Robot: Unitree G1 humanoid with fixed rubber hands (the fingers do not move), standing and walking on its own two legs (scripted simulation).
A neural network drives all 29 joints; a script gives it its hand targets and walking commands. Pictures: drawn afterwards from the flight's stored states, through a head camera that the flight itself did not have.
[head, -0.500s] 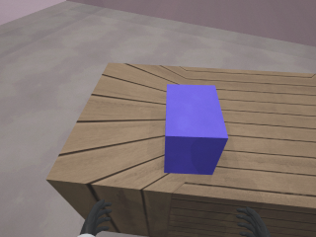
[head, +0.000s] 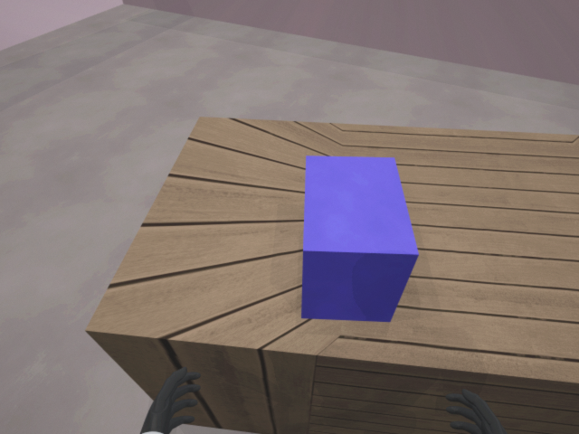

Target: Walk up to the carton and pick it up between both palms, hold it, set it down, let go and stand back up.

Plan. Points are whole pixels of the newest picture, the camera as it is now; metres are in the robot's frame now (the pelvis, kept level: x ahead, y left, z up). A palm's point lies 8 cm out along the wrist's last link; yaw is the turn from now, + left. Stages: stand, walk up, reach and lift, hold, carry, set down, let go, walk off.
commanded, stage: stand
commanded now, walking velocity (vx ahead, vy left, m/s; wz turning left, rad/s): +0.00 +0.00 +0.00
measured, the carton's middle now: (347, 238) +0.46 -0.07 -0.02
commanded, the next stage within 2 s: none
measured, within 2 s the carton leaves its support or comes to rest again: neither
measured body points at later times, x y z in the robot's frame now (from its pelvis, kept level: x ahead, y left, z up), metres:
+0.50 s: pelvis +0.01 -0.01 +0.00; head +0.00 -0.01 +0.45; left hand +0.16 +0.25 -0.08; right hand +0.14 -0.31 -0.09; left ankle -0.03 +0.13 -0.74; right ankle -0.01 -0.13 -0.74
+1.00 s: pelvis -0.01 -0.01 +0.00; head -0.03 -0.01 +0.45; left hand +0.12 +0.25 -0.09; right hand +0.11 -0.32 -0.10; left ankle -0.03 +0.13 -0.74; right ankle -0.01 -0.13 -0.74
